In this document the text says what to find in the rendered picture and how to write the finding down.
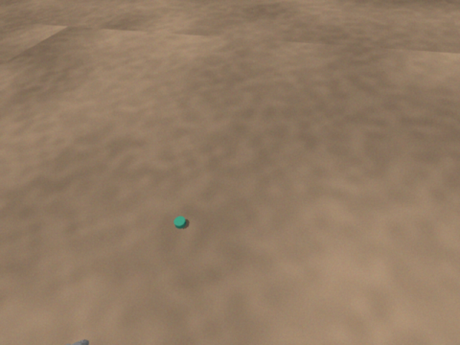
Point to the tin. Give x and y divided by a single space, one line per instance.
180 222

